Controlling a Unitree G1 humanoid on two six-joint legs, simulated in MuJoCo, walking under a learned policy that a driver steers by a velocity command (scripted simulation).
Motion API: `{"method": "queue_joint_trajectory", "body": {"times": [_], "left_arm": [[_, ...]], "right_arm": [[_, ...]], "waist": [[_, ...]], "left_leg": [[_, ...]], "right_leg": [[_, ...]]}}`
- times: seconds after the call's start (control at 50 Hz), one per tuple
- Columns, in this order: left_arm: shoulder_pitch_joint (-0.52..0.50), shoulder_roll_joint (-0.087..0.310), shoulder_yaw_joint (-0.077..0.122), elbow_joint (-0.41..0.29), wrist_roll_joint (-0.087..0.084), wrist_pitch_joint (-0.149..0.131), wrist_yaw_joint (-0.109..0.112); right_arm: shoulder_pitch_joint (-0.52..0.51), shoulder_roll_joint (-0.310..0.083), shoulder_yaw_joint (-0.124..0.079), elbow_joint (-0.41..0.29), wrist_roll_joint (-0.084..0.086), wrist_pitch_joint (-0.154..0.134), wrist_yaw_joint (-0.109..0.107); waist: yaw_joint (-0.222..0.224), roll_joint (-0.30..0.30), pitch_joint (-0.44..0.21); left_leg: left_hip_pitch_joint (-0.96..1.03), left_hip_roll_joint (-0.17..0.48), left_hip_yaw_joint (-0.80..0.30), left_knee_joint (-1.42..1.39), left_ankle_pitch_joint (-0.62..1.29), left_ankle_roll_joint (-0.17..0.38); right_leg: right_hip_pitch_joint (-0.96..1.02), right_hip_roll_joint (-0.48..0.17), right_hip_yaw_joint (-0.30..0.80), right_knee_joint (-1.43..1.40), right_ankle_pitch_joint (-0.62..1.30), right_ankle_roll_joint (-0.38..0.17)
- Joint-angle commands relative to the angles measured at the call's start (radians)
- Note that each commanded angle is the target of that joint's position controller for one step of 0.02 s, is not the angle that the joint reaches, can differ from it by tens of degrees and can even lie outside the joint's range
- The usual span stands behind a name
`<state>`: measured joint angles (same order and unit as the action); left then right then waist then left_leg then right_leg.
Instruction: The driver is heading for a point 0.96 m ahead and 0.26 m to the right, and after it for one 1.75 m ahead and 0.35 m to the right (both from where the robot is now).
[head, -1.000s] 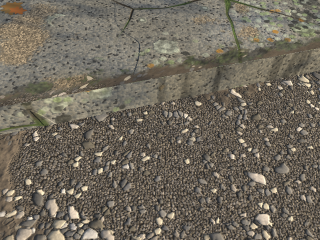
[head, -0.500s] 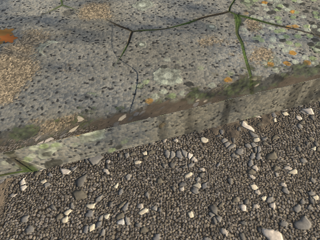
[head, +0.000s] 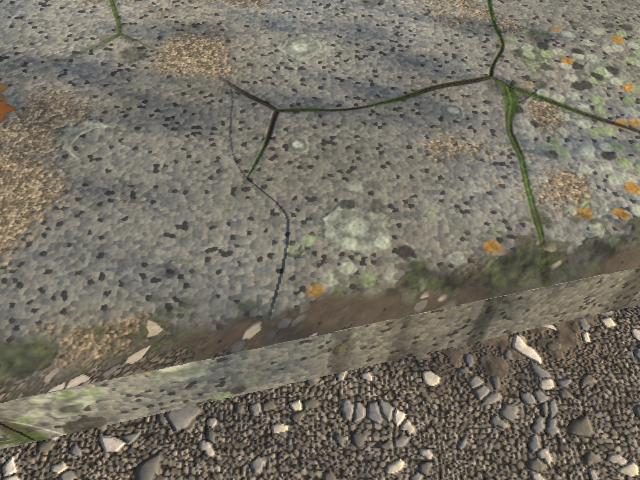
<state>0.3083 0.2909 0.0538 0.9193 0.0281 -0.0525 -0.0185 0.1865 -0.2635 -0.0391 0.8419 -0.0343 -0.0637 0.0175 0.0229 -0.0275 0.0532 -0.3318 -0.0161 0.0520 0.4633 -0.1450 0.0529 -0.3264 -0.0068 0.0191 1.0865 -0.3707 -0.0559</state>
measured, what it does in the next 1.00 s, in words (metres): walks ahead, turning right: right foot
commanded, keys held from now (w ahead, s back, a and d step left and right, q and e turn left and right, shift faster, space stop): w+e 0.68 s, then w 0.32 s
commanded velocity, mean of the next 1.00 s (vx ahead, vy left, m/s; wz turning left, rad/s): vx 0.50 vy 0.00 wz -0.37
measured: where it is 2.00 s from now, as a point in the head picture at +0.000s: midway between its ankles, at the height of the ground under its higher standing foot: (418, 197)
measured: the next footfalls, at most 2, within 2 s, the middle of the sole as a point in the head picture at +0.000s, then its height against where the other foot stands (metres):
right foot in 0.40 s outside the picture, level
left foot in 1.08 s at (371, 270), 0.19 m higher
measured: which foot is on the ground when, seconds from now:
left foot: down 0.00-0.40, up 0.42-1.00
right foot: up 0.00-0.38, down 0.40-1.00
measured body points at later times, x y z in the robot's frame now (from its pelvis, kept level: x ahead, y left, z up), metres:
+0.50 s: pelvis +0.26 -0.06 -0.01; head +0.30 -0.08 +0.43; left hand +0.47 +0.16 -0.12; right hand +0.23 -0.32 -0.16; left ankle +0.12 +0.09 -0.64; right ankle +0.32 -0.13 -0.74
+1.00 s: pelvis +0.54 -0.10 -0.01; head +0.58 -0.10 +0.44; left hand +0.55 +0.18 -0.15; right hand +0.71 -0.40 -0.05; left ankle +0.69 -0.04 -0.46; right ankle +0.32 -0.13 -0.74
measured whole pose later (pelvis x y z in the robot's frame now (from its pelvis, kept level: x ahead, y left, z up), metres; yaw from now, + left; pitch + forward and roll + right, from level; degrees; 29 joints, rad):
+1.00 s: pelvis +0.54 -0.10 -0.01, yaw -26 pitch +5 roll +0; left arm 0.54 0.26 0.04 1.03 0.04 -0.08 0.05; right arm -0.08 -0.18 0.03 0.57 -0.05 -0.01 -0.02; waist 0.06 -0.05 0.00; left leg -1.29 0.04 0.00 1.97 -0.90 0.11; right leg 0.15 0.05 0.20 0.14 -0.36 -0.07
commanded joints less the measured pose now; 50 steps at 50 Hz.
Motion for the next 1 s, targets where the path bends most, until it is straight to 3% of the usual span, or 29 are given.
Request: {"method": "queue_joint_trajectory", "body": {"times": [0.02,0.08,0.14,0.24,0.3,0.36,0.38,0.4,0.42,0.44,0.46,0.48,0.5,0.52,0.54,0.58,0.66,0.7,0.72,0.74,0.78,0.82,0.86,0.88,0.9,0.94,0.96,0.98,1.0], "left_arm": [[0.049,0.066,0.008,-0.028,0.015,0.013,-0.010],[-0.019,0.048,0.001,-0.044,0.008,0.026,-0.022],[-0.113,0.050,0.001,-0.067,0.004,0.024,-0.026],[-0.267,0.013,-0.017,-0.118,0.003,0.014,-0.040],[-0.314,0.018,-0.018,-0.147,0.005,0.010,-0.044],[-0.276,0.033,-0.009,-0.148,0.011,0.009,-0.040],[-0.207,0.044,-0.003,-0.132,0.015,0.005,-0.036],[-0.071,0.063,0.011,-0.090,0.022,-0.002,-0.029],[0.107,0.142,0.041,-0.047,0.036,-0.005,-0.015],[0.125,0.272,0.078,-0.053,0.023,0.007,-0.001],[0.124,0.249,0.074,-0.052,-0.015,0.017,0.000],[0.052,0.225,0.070,-0.057,-0.023,0.021,0.005],[-0.002,0.165,0.056,-0.065,-0.020,0.019,0.007],[-0.040,0.137,0.049,-0.069,-0.023,0.016,0.012],[-0.067,0.113,0.040,-0.071,-0.028,0.011,0.015],[-0.062,0.117,0.038,-0.069,-0.031,-0.002,0.014],[-0.011,0.150,0.044,-0.055,-0.028,-0.008,0.013],[-0.003,0.133,0.042,-0.062,-0.015,-0.004,0.016],[0.009,0.122,0.039,-0.061,-0.014,-0.004,0.018],[0.033,0.114,0.036,-0.056,-0.006,-0.004,0.020],[0.098,0.115,0.034,-0.033,-0.006,-0.004,0.033],[0.194,0.124,0.034,-0.006,0.002,-0.012,0.048],[0.311,0.142,0.042,0.025,0.021,-0.017,0.066],[0.343,0.144,0.043,0.039,0.030,-0.023,0.071],[0.363,0.139,0.038,0.056,0.034,-0.032,0.072],[0.319,0.112,0.019,0.073,0.028,-0.050,0.070],[0.347,0.090,0.006,0.107,0.016,-0.046,0.071],[0.342,0.089,0.001,0.120,0.010,-0.040,0.076],[0.295,0.089,0.000,0.124,-0.020,-0.023,0.086]], "right_arm": [[0.079,-0.101,-0.024,-0.001,0.013,-0.018,-0.004],[0.119,-0.124,-0.031,0.038,0.017,-0.039,-0.008],[0.150,-0.114,-0.028,0.065,0.011,-0.041,-0.012],[0.194,-0.108,-0.025,0.100,0.013,-0.048,-0.021],[0.220,-0.124,-0.028,0.121,0.010,-0.043,-0.030],[0.212,-0.148,-0.034,0.128,0.003,-0.029,-0.038],[0.206,-0.157,-0.035,0.129,0.003,-0.022,-0.039],[0.195,-0.157,-0.033,0.121,0.007,-0.014,-0.039],[0.186,-0.139,-0.024,0.088,0.008,-0.013,-0.039],[0.230,-0.040,-0.004,0.021,0.021,-0.023,-0.018],[0.123,-0.131,-0.025,0.018,0.007,-0.028,-0.019],[0.070,-0.120,-0.023,-0.003,0.018,-0.035,-0.014],[0.065,-0.102,-0.016,0.001,0.020,-0.043,-0.016],[0.062,-0.099,-0.017,0.004,0.010,-0.034,-0.019],[0.083,-0.096,-0.015,0.007,-0.005,-0.016,-0.021],[0.092,-0.080,-0.011,0.004,-0.017,0.012,-0.017],[-0.022,-0.067,-0.005,-0.046,-0.017,0.026,-0.014],[-0.032,-0.046,0.004,-0.048,-0.006,0.030,-0.018],[-0.059,-0.056,0.004,-0.057,-0.004,0.029,-0.019],[-0.090,-0.060,0.002,-0.066,-0.006,0.024,-0.023],[-0.143,-0.063,0.004,-0.090,-0.011,0.018,-0.028],[-0.194,-0.065,0.000,-0.125,-0.020,0.017,-0.030],[-0.339,-0.041,0.005,-0.214,-0.003,0.022,-0.042],[-0.413,-0.023,0.016,-0.267,0.000,0.026,-0.050],[-0.472,0.000,0.032,-0.320,-0.002,0.025,-0.055],[-0.556,0.017,0.061,-0.406,-0.005,0.009,-0.048],[-0.610,0.082,0.086,-0.449,-0.017,0.013,-0.044],[-0.606,0.101,0.099,-0.486,-0.013,0.017,-0.037],[-0.593,0.134,0.120,-0.522,-0.018,0.029,-0.030]], "waist": [[-0.009,0.125,-0.096],[-0.012,0.118,-0.034],[-0.033,0.103,0.012],[-0.065,0.089,0.046],[-0.069,0.093,0.057],[-0.042,0.109,0.016],[-0.009,0.114,-0.030],[0.051,0.093,-0.111],[0.120,0.016,-0.226],[0.069,-0.275,-0.321],[0.092,-0.124,-0.326],[0.066,-0.062,-0.192],[0.030,0.015,-0.115],[-0.002,0.036,-0.071],[-0.030,0.020,-0.075],[-0.048,0.011,-0.084],[-0.024,-0.004,-0.047],[-0.011,-0.074,-0.079],[0.000,-0.056,-0.066],[0.014,-0.059,-0.067],[0.032,-0.022,-0.041],[0.066,-0.034,-0.025],[0.122,-0.050,0.019],[0.137,-0.045,0.055],[0.134,-0.027,0.092],[0.087,0.012,0.159],[0.101,-0.037,0.167],[0.078,-0.038,0.138],[0.026,0.019,0.098]], "left_leg": [[0.218,0.247,-0.269,-0.269,0.118,0.122],[0.200,0.258,-0.194,-0.344,0.077,0.139],[0.234,0.253,-0.118,-0.389,0.043,0.129],[0.275,0.239,0.023,-0.385,0.154,0.103],[0.348,0.260,0.065,-0.330,0.274,0.086],[0.428,0.273,0.112,-0.155,0.645,0.063],[0.435,0.272,0.131,-0.018,0.807,0.055],[0.388,0.248,0.164,0.184,0.828,0.037],[0.194,0.222,0.168,0.467,0.569,0.004],[-0.240,0.018,0.166,0.848,-0.267,-0.054],[-0.358,0.004,-0.058,0.932,-0.365,-0.041],[-0.398,0.065,-0.084,0.901,-0.259,-0.030],[-0.351,0.100,-0.082,0.813,-0.188,-0.029],[-0.300,0.117,-0.084,0.751,-0.175,-0.037],[-0.234,0.127,-0.089,0.708,-0.166,-0.050],[-0.193,0.119,-0.070,0.662,-0.180,-0.077],[-0.235,0.107,-0.042,0.482,-0.082,-0.121],[-0.226,0.088,-0.014,0.509,-0.072,-0.122],[-0.249,0.096,-0.019,0.490,-0.059,-0.119],[-0.312,0.101,-0.020,0.548,-0.073,-0.105],[-0.458,0.118,-0.030,0.601,-0.115,-0.092],[-0.721,0.125,-0.036,0.836,-0.249,-0.070],[-1.120,0.095,-0.097,1.358,-0.539,-0.048],[-1.327,0.082,-0.131,1.580,-0.690,-0.022],[-1.457,0.081,-0.157,1.686,-0.778,0.008],[-1.428,0.101,-0.142,1.536,-0.818,0.044],[-1.425,0.085,-0.116,1.608,-0.880,0.069],[-1.379,0.096,-0.103,1.559,-0.880,0.079],[-1.132,0.115,-0.098,1.345,-0.790,0.103]], "right_leg": [[-0.147,-0.068,0.024,0.007,0.069,0.009],[-0.219,-0.081,0.038,-0.053,0.137,0.024],[-0.308,-0.085,0.046,-0.155,0.235,0.037],[-0.279,-0.074,-0.036,-0.377,0.367,0.029],[-0.257,-0.061,-0.081,-0.460,0.323,-0.003],[-0.178,0.005,-0.138,-0.503,0.200,-0.060],[-0.096,0.046,-0.158,-0.519,0.170,-0.089],[0.071,0.084,-0.163,-0.579,0.196,-0.124],[0.333,-0.034,0.014,-0.605,0.170,-0.182],[0.636,-0.324,0.527,-0.673,0.219,-0.344],[0.646,-0.326,0.652,-0.766,0.260,-0.335],[0.535,-0.301,0.488,-0.771,0.336,-0.304],[0.410,-0.261,0.402,-0.792,0.441,-0.267],[0.322,-0.219,0.337,-0.811,0.523,-0.241],[0.264,-0.184,0.284,-0.828,0.568,-0.226],[0.216,-0.151,0.240,-0.837,0.649,-0.233],[0.175,-0.110,0.222,-0.863,0.600,-0.213],[0.195,-0.093,0.214,-0.848,0.555,-0.203],[0.205,-0.098,0.222,-0.853,0.529,-0.203],[0.260,-0.128,0.272,-0.850,0.525,-0.216],[0.392,-0.170,0.319,-0.844,0.582,-0.235],[0.600,-0.230,0.397,-0.803,0.641,-0.273],[0.769,-0.332,0.481,-0.782,0.691,-0.339],[0.818,-0.357,0.478,-0.776,0.655,-0.337],[0.823,-0.360,0.446,-0.786,0.600,-0.304],[0.654,-0.297,0.322,-0.895,0.436,-0.183],[0.570,-0.279,0.302,-0.909,0.503,-0.151],[0.530,-0.287,0.258,-0.964,0.508,-0.133],[0.373,-0.265,0.193,-1.085,0.595,-0.097]]}}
